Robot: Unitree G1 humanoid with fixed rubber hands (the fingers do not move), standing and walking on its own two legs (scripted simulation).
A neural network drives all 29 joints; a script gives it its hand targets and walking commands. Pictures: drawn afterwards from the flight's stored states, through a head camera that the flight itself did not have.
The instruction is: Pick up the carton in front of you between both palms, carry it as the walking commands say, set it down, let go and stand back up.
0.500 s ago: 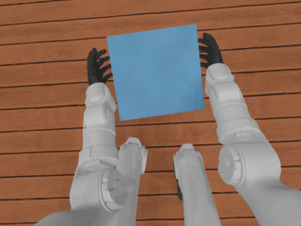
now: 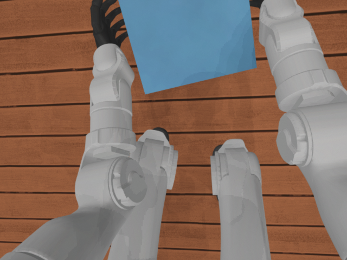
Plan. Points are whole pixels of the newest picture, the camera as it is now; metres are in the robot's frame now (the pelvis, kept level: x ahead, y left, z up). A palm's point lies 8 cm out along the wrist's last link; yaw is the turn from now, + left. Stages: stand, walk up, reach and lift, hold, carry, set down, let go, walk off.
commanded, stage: set down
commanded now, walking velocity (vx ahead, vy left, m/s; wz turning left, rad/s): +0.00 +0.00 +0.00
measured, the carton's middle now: (187, 32) +0.53 +0.04 -0.25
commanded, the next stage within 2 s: none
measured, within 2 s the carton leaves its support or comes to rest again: rests again in 0.66 s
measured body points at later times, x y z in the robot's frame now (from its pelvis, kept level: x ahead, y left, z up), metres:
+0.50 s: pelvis +0.01 -0.01 -0.03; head +0.37 -0.03 +0.24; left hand +0.50 +0.19 -0.19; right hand +0.59 -0.09 -0.20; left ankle +0.14 +0.14 -0.39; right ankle +0.09 -0.11 -0.39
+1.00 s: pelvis +0.02 -0.01 -0.04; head +0.38 -0.04 +0.22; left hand +0.52 +0.20 -0.20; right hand +0.59 -0.10 -0.22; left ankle +0.14 +0.14 -0.39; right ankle +0.10 -0.10 -0.39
